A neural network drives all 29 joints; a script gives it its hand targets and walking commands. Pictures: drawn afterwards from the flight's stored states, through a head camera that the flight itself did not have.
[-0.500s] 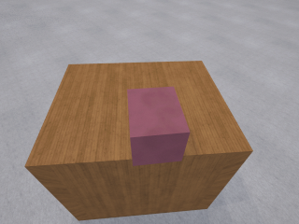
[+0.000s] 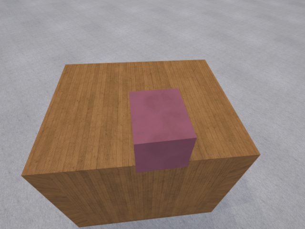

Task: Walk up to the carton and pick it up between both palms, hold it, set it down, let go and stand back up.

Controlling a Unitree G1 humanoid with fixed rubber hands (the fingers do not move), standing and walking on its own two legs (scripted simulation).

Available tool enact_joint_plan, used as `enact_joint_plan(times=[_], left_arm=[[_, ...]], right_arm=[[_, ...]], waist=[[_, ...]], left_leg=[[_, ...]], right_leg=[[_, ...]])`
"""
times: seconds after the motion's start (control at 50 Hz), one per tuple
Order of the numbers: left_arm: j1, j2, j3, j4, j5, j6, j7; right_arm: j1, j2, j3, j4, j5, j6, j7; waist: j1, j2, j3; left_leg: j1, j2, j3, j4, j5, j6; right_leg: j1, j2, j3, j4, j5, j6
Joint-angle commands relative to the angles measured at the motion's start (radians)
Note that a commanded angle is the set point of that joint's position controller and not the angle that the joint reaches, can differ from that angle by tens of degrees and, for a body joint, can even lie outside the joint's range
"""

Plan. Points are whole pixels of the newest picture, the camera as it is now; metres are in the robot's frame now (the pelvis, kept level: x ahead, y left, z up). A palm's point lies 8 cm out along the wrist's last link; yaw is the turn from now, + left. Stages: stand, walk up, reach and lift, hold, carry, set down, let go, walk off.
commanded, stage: walk up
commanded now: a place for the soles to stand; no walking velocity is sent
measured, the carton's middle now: (157, 128) +0.45 -0.02 -0.01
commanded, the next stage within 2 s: none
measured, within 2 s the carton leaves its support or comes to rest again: neither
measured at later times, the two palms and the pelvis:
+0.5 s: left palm (114, 212) +0.22 +0.11 -0.11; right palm out of the picture +0.02 -0.33 -0.11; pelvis +0.04 -0.09 -0.01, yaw +2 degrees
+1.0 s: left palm out of the picture +0.04 +0.14 -0.09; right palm (254, 214) +0.22 -0.31 -0.12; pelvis -0.02 -0.14 -0.02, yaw +20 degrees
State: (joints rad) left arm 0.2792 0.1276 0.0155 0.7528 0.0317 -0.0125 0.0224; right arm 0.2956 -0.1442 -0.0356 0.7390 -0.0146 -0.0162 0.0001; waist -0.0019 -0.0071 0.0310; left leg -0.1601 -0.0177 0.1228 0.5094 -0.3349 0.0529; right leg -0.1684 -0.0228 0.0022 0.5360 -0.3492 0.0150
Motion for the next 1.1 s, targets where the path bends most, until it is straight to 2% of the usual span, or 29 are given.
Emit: enact_joint_plan(times=[0.0, 0.08, 0.12, 0.14, 0.16, 0.18, 0.22, 0.24, 0.32, 0.38, 0.42, 0.46, 0.48, 0.5, 0.52, 0.54, 0.56, 0.58, 0.62, 0.66, 0.72, 0.74, 0.8, 0.86, 0.88, 1.0, 1.04, 1.06, 1.08], left_arm=[[0.010, 0.083, 0.021, -0.073, 0.001, -0.015, 0.003], [0.025, 0.085, 0.019, -0.070, -0.003, -0.016, 0.003], [0.011, 0.087, 0.020, -0.064, -0.005, -0.015, 0.004], [-0.047, 0.165, 0.055, -0.091, 0.031, 0.002, -0.025], [-0.130, 0.123, 0.043, -0.140, 0.045, 0.022, -0.033], [-0.166, 0.103, 0.036, -0.169, 0.052, 0.037, -0.034], [-0.175, 0.084, 0.025, -0.188, 0.048, 0.044, -0.045], [-0.176, 0.080, 0.016, -0.196, 0.038, 0.042, -0.050], [-0.192, 0.086, 0.012, -0.203, 0.024, 0.049, -0.070], [-0.203, 0.052, -0.008, -0.207, 0.008, 0.047, -0.069], [-0.145, 0.049, -0.008, -0.185, 0.006, 0.033, -0.059], [-0.041, 0.079, 0.013, -0.159, 0.009, 0.019, -0.039], [-0.013, 0.116, 0.031, -0.144, 0.015, 0.007, -0.028], [0.019, 0.167, 0.049, -0.141, 0.017, -0.005, -0.017], [0.047, 0.224, 0.064, -0.165, 0.019, -0.011, -0.011], [0.021, 0.203, 0.057, -0.181, 0.011, -0.005, 0.001], [-0.066, 0.226, 0.062, -0.200, -0.010, 0.001, 0.012], [-0.116, 0.201, 0.061, -0.218, -0.019, 0.005, 0.020], [-0.165, 0.159, 0.050, -0.242, -0.017, 0.004, 0.029], [-0.187, 0.138, 0.051, -0.243, -0.009, -0.005, 0.034], [-0.127, 0.122, 0.049, -0.229, -0.008, -0.030, 0.055], [-0.125, 0.134, 0.052, -0.228, -0.007, -0.036, 0.067], [-0.143, 0.136, 0.050, -0.225, -0.002, -0.052, 0.095], [-0.171, 0.165, 0.057, -0.234, 0.003, -0.059, 0.106], [-0.155, 0.165, 0.054, -0.222, 0.006, -0.057, 0.105], [-0.179, 0.241, 0.069, -0.242, 0.019, -0.016, 0.056], [-0.169, 0.253, 0.066, -0.242, 0.025, 0.022, 0.032], [-0.146, 0.206, 0.051, -0.230, 0.019, 0.043, 0.020], [-0.120, 0.131, 0.017, -0.215, 0.008, 0.057, 0.005]], right_arm=[[0.033, -0.105, -0.024, -0.073, 0.001, -0.015, -0.005], [0.034, -0.102, -0.023, -0.070, 0.001, -0.015, -0.005], [0.043, -0.104, -0.027, -0.069, 0.002, -0.015, -0.005], [0.207, -0.123, -0.055, -0.065, -0.018, -0.034, -0.028], [0.304, -0.174, -0.079, -0.052, -0.029, -0.040, -0.044], [0.338, -0.182, -0.083, -0.049, -0.033, -0.043, -0.063], [0.276, -0.175, -0.081, -0.064, -0.047, -0.049, -0.087], [0.256, -0.156, -0.073, -0.081, -0.047, -0.054, -0.093], [0.181, -0.116, -0.066, -0.110, -0.047, -0.071, -0.090], [0.082, -0.126, -0.060, -0.139, -0.035, -0.070, -0.071], [0.057, -0.126, -0.054, -0.148, -0.027, -0.066, -0.049], [0.040, -0.192, -0.068, -0.150, -0.014, -0.055, -0.030], [0.076, -0.160, -0.054, -0.138, -0.005, -0.049, -0.021], [0.141, -0.118, -0.035, -0.128, -0.001, -0.042, -0.014], [0.180, -0.067, -0.018, -0.147, 0.000, -0.030, -0.012], [0.176, -0.080, -0.029, -0.143, -0.008, -0.003, -0.018], [0.175, -0.098, -0.034, -0.149, -0.005, 0.020, -0.031], [0.118, -0.126, -0.040, -0.158, -0.020, 0.035, -0.040], [0.125, -0.134, -0.041, -0.135, -0.017, 0.052, -0.046], [0.087, -0.163, -0.051, -0.142, -0.022, 0.067, -0.046], [-0.039, -0.192, -0.060, -0.188, -0.040, 0.096, -0.028], [-0.055, -0.176, -0.057, -0.201, -0.042, 0.107, -0.021], [-0.101, -0.176, -0.057, -0.226, -0.044, 0.126, 0.013], [-0.077, -0.167, -0.042, -0.235, -0.038, 0.131, 0.043], [-0.076, -0.157, -0.041, -0.223, -0.037, 0.129, 0.053], [0.079, -0.105, -0.031, -0.203, -0.008, 0.099, 0.085], [0.248, -0.103, -0.049, -0.152, -0.014, 0.077, 0.080], [0.281, -0.105, -0.058, -0.141, -0.023, 0.065, 0.070], [0.235, -0.126, -0.067, -0.161, -0.028, 0.050, 0.053]], waist=[[-0.002, -0.003, -0.025], [0.006, 0.026, -0.022], [-0.001, -0.016, -0.018], [-0.078, -0.092, -0.029], [-0.120, -0.007, 0.016], [-0.127, 0.000, 0.052], [-0.101, 0.030, 0.105], [-0.088, 0.052, 0.118], [-0.050, 0.113, 0.094], [-0.012, 0.198, 0.116], [0.010, 0.240, 0.078], [0.055, 0.174, 0.017], [0.055, 0.076, -0.026], [0.060, -0.033, -0.120], [0.056, -0.200, -0.181], [0.047, -0.141, -0.188], [0.021, -0.160, -0.188], [0.020, -0.113, -0.130], [-0.013, -0.137, -0.109], [-0.016, -0.159, -0.138], [0.022, -0.023, -0.154], [0.022, -0.043, -0.164], [0.007, -0.045, -0.145], [-0.016, -0.121, -0.181], [-0.007, -0.094, -0.181], [-0.035, -0.297, -0.211], [-0.087, -0.197, -0.214], [-0.104, -0.045, -0.109], [-0.098, 0.256, -0.007]], left_leg=[[0.038, 0.129, -0.119, -0.094, 0.437, 0.004], [0.034, 0.116, -0.111, -0.085, 0.452, 0.013], [0.030, 0.119, -0.115, -0.080, 0.462, 0.008], [0.194, 0.260, -0.366, -0.150, 0.316, 0.039], [0.289, 0.390, -0.549, -0.231, 0.220, 0.097], [0.307, 0.459, -0.622, -0.263, 0.132, 0.127], [0.257, 0.476, -0.598, -0.287, 0.106, 0.186], [0.219, 0.435, -0.548, -0.295, 0.112, 0.181], [0.106, 0.357, -0.412, -0.305, 0.149, 0.145], [-0.095, 0.255, -0.204, -0.243, 0.383, 0.101], [-0.214, 0.212, -0.154, -0.175, 0.441, 0.062], [-0.304, 0.168, -0.131, -0.017, 0.418, 0.011], [-0.306, 0.112, -0.101, 0.110, 0.344, -0.023], [-0.301, 0.055, -0.099, 0.247, 0.150, -0.063], [-0.331, 0.002, -0.091, 0.426, -0.232, -0.101], [-0.256, -0.019, -0.148, 0.605, -0.419, -0.105], [-0.269, -0.022, -0.169, 0.717, -0.403, -0.109], [-0.324, 0.008, -0.187, 0.782, -0.357, -0.109], [-0.356, 0.030, -0.208, 0.851, -0.299, -0.119], [-0.379, 0.035, -0.204, 0.897, -0.294, -0.128], [-0.450, 0.016, -0.227, 1.006, -0.262, -0.122], [-0.473, 0.014, -0.233, 1.038, -0.257, -0.122], [-0.513, 0.012, -0.245, 1.052, -0.207, -0.110], [-0.487, 0.024, -0.221, 0.943, -0.208, -0.100], [-0.481, 0.021, -0.194, 0.867, -0.240, -0.092], [-0.114, 0.056, -0.060, 0.294, -0.337, -0.020], [0.130, 0.015, -0.003, 0.071, -0.203, 0.011], [0.146, -0.005, -0.055, 0.021, -0.164, 0.018], [-0.019, 0.103, -0.284, -0.078, -0.294, 0.019]], right_leg=[[-0.043, -0.045, 0.019, -0.052, 0.322, -0.026], [-0.030, -0.055, 0.027, -0.051, 0.370, -0.032], [-0.034, -0.053, 0.028, -0.049, 0.374, -0.029], [-0.220, 0.039, -0.069, 0.158, 0.020, -0.017], [-0.450, 0.059, -0.093, 0.323, -0.273, -0.003], [-0.562, 0.010, -0.039, 0.414, -0.289, -0.007], [-0.629, -0.040, -0.015, 0.495, -0.282, -0.005], [-0.632, -0.062, 0.003, 0.513, -0.233, 0.000], [-0.564, -0.104, 0.020, 0.476, -0.081, 0.020], [-0.350, -0.096, -0.030, 0.312, 0.042, 0.012], [-0.151, -0.051, -0.089, 0.198, 0.141, -0.003], [0.067, -0.019, -0.129, 0.063, 0.341, -0.019], [0.147, -0.017, -0.123, 0.022, 0.407, -0.025], [0.214, -0.082, -0.061, 0.007, 0.481, -0.047], [0.204, -0.296, 0.199, -0.080, 0.483, -0.118], [0.090, -0.369, 0.326, -0.163, 0.330, -0.180], [0.010, -0.429, 0.408, -0.235, 0.216, -0.274], [-0.016, -0.413, 0.394, -0.262, 0.144, -0.271], [-0.027, -0.378, 0.262, -0.221, 0.169, -0.239], [-0.031, -0.394, 0.248, -0.210, 0.193, -0.260], [-0.030, -0.467, 0.287, -0.236, 0.115, -0.291], [-0.029, -0.479, 0.280, -0.252, 0.030, -0.294], [-0.035, -0.474, 0.210, -0.285, -0.112, -0.248], [-0.023, -0.450, 0.129, -0.309, -0.239, -0.201], [0.006, -0.442, 0.094, -0.314, -0.275, -0.179], [-0.104, -0.381, -0.135, -0.338, -0.314, -0.057], [-0.270, -0.306, -0.247, -0.165, -0.443, 0.008], [-0.466, -0.229, -0.293, 0.047, -0.527, 0.044], [-0.608, -0.124, -0.316, 0.421, -0.554, 0.058]])
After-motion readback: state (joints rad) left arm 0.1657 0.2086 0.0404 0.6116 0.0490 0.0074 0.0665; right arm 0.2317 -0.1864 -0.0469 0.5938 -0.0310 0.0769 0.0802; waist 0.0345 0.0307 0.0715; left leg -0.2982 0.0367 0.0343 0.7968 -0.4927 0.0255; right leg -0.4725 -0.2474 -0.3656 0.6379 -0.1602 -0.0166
